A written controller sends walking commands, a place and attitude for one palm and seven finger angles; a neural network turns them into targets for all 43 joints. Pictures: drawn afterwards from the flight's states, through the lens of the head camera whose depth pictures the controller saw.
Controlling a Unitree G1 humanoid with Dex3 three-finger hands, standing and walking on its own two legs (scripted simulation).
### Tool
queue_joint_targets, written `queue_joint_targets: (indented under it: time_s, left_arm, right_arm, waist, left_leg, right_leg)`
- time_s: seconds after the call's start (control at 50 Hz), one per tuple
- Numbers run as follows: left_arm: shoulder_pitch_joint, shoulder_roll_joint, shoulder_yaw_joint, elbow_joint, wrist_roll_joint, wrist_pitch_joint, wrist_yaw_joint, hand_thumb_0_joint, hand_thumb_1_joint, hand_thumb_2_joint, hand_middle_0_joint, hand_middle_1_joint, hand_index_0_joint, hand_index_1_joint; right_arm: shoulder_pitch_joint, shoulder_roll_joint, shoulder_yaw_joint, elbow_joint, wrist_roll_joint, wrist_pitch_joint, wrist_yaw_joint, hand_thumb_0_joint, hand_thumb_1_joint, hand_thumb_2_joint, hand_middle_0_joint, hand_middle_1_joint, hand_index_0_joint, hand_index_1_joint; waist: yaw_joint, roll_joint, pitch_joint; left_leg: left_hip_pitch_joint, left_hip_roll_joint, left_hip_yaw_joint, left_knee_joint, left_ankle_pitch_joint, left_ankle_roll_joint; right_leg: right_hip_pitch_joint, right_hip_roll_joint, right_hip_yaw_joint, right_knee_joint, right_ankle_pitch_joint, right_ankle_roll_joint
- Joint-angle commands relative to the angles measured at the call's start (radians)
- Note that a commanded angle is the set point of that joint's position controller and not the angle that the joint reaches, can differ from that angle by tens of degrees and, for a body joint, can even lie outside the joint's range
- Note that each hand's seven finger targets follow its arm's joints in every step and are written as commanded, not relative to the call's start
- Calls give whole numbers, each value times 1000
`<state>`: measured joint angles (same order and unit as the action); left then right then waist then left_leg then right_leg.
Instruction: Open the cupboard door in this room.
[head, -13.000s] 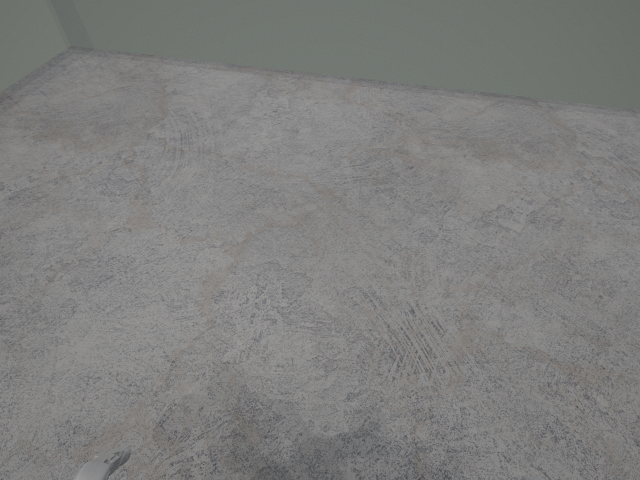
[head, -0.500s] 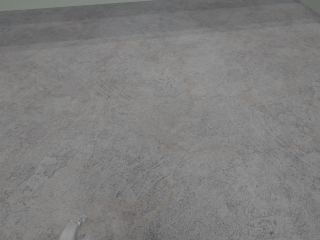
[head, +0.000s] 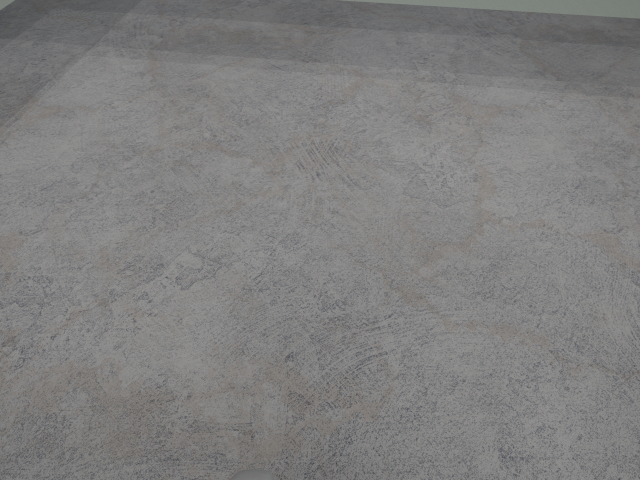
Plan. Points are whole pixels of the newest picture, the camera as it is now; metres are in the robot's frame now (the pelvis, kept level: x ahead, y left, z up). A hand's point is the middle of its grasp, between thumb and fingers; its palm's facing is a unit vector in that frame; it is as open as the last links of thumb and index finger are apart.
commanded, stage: turn or walk to find it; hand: left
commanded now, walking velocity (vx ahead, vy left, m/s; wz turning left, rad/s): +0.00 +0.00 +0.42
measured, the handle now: out of the picture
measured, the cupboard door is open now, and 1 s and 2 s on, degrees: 0 0 0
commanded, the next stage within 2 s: none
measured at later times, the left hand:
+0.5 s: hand out of the picture +0.05 +0.26 -0.16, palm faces +0.19 -0.95 -0.24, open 7.4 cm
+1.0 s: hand out of the picture -0.07 +0.16 -0.15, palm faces +0.43 -0.86 -0.27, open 7.4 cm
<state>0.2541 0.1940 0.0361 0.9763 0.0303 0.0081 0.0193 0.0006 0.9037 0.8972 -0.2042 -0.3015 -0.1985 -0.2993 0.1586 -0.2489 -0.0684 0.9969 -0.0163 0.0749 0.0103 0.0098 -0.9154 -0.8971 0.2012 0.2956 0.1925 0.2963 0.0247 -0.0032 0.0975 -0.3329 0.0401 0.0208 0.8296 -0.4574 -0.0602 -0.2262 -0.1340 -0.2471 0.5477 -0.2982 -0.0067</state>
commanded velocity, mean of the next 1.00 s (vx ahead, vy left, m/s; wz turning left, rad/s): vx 0.00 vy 0.00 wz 0.42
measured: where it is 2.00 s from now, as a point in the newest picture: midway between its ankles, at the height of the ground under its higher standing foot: outside the picture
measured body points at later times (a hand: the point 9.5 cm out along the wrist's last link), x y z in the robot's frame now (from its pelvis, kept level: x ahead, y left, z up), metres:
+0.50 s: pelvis -0.02 +0.04 +0.01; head +0.01 +0.06 +0.46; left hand +0.04 +0.31 -0.14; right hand +0.07 -0.19 -0.14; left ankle -0.03 +0.13 -0.74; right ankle -0.01 -0.12 -0.67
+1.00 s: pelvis -0.04 -0.03 +0.00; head +0.00 -0.05 +0.45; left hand -0.09 +0.21 -0.13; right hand +0.10 -0.26 -0.16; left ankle -0.14 +0.12 -0.65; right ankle -0.01 -0.11 -0.74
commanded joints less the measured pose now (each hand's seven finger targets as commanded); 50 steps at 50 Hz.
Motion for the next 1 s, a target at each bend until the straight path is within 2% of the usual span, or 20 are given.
queue_joint_targets:
  time_s: [0.0,0.02,0.04,0.06,0.08,0.1,0.14,0.22,0.48,0.58,0.6,0.62,0.64,0.66,0.68,0.7,0.74,0.8,0.9,0.98]
  left_arm:
    - [22,226,63,-41,-1,-7,11,0,900,900,-200,-300,-200,-300]
    - [14,217,61,-42,-10,-1,9,0,900,900,-200,-300,-200,-300]
    - [35,170,55,-58,-19,7,7,0,900,900,-200,-300,-200,-300]
    - [6,106,32,-92,-18,14,4,0,900,900,-200,-300,-200,-300]
    - [-45,132,31,-97,-11,26,9,0,900,900,-200,-300,-200,-300]
    - [-66,126,36,-85,-8,36,12,0,900,900,-200,-300,-200,-300]
    - [-66,145,45,-62,-12,35,1,0,900,900,-200,-300,-200,-300]
    - [-24,142,42,-41,-12,26,-6,0,900,900,-200,-300,-200,-300]
    - [-171,110,31,-118,-21,23,3,0,900,900,-200,-300,-200,-300]
    - [-81,107,34,-104,-29,6,8,0,900,900,-200,-300,-200,-300]
    - [-38,117,38,-95,-29,-1,11,0,900,900,-200,-300,-200,-300]
    - [-5,174,48,-90,-19,-13,16,0,900,900,-200,-300,-200,-300]
    - [4,255,65,-92,-5,-18,22,0,900,900,-200,-300,-200,-300]
    - [-2,257,57,-107,-13,-12,22,0,900,900,-200,-300,-200,-300]
    - [-61,211,59,-120,-16,-11,27,0,900,900,-200,-300,-200,-300]
    - [-120,192,55,-131,-17,-11,25,0,900,900,-200,-300,-200,-300]
    - [-149,142,36,-138,-19,-19,18,0,900,900,-200,-300,-200,-300]
    - [-86,130,33,-116,-19,-28,15,0,900,900,-200,-300,-200,-300]
    - [-4,151,42,-84,-10,-28,19,0,900,900,-200,-300,-200,-300]
    - [52,169,49,-58,-2,-24,18,0,900,900,-200,-300,-200,-300]
  right_arm:
    - [26,-45,-1,-76,10,-48,-5,0,-900,-900,200,300,200,300]
    - [57,-69,-5,-66,8,-56,-3,0,-900,-900,200,300,200,300]
    - [84,-150,-22,-66,2,-68,-5,0,-900,-900,200,300,200,300]
    - [116,-238,-43,-66,-1,-66,-12,0,-900,-900,200,300,200,300]
    - [141,-241,-40,-54,0,-54,-14,0,-900,-900,200,300,200,300]
    - [109,-203,-29,-51,-6,-59,-26,0,-900,-900,200,300,200,300]
    - [15,-166,-16,-78,-6,-59,-36,0,-900,-900,200,300,200,300]
    - [24,-154,-13,-87,3,-74,-36,0,-900,-900,200,300,200,300]
    - [117,-144,-31,-76,-11,-64,-32,0,-900,-900,200,300,200,300]
    - [89,-141,-38,-85,-9,-58,-26,0,-900,-900,200,300,200,300]
    - [84,-129,-37,-90,-4,-58,-24,0,-900,-900,200,300,200,300]
    - [102,-84,-32,-93,5,-59,-19,0,-900,-900,200,300,200,300]
    - [100,-28,-23,-116,7,-61,-15,0,-900,-900,200,300,200,300]
    - [80,-77,-37,-119,-2,-49,-19,0,-900,-900,200,300,200,300]
    - [82,-85,-44,-106,-6,-32,-17,0,-900,-900,200,300,200,300]
    - [102,-72,-45,-77,-9,-19,-11,0,-900,-900,200,300,200,300]
    - [144,-58,-41,-46,-11,-16,-1,0,-900,-900,200,300,200,300]
    - [147,-51,-37,-34,-8,-13,1,0,-900,-900,200,300,200,300]
    - [64,-55,-29,-50,-8,-11,-1,0,-900,-900,200,300,200,300]
    - [-8,-45,-15,-68,-1,-19,-3,0,-900,-900,200,300,200,300]
  waist:
    - [-14,-194,-152]
    - [-40,-122,-166]
    - [-54,89,-203]
    - [-75,334,-167]
    - [-91,228,-154]
    - [-83,252,-121]
    - [-50,220,-61]
    - [-27,123,-122]
    - [-69,151,-117]
    - [-24,127,-163]
    - [0,92,-184]
    - [8,-38,-210]
    - [19,-294,-187]
    - [23,-226,-168]
    - [-6,-172,-120]
    - [-35,-157,-75]
    - [-64,-118,-40]
    - [-51,-159,-45]
    - [-16,-152,-41]
    - [13,-166,-67]
  left_leg:
    - [70,-20,64,-281,124,17]
    - [192,-9,50,-417,270,27]
    - [341,149,-150,-495,437,81]
    - [368,352,-391,-510,781,182]
    - [283,376,-315,-490,779,223]
    - [220,317,-298,-518,717,208]
    - [203,244,-248,-504,697,205]
    - [295,187,-184,-481,806,195]
    - [225,185,-377,-479,679,245]
    - [96,128,-396,-410,635,205]
    - [27,96,-377,-370,543,169]
    - [-109,26,-305,-277,341,108]
    - [-272,-117,-116,-61,-42,36]
    - [-237,-99,-120,132,-139,35]
    - [-218,-71,-147,252,-85,36]
    - [-217,-61,-140,331,-30,31]
    - [-228,-42,-105,397,78,14]
    - [-236,-33,-86,410,137,-8]
    - [-233,-1,-71,329,96,-22]
    - [-186,2,-31,162,9,-19]
  right_leg:
    - [126,-217,165,-59,470,-90]
    - [47,-191,120,20,391,-40]
    - [-127,-101,69,193,144,24]
    - [-333,12,82,375,-339,83]
    - [-283,3,168,474,-334,66]
    - [-286,1,213,508,-290,67]
    - [-329,10,233,578,-170,73]
    - [-331,30,224,603,-83,98]
    - [-234,73,246,340,-154,91]
    - [17,117,220,-1,-5,66]
    - [134,94,226,-143,100,63]
    - [290,-38,337,-237,137,34]
    - [328,-287,576,-253,224,-74]
    - [166,-359,579,-257,288,-152]
    - [67,-319,517,-284,202,-164]
    - [18,-254,464,-293,132,-138]
    - [14,-163,322,-261,208,-92]
    - [60,-142,252,-251,320,-72]
    - [104,-193,265,-244,328,-113]
    - [165,-218,248,-202,472,-136]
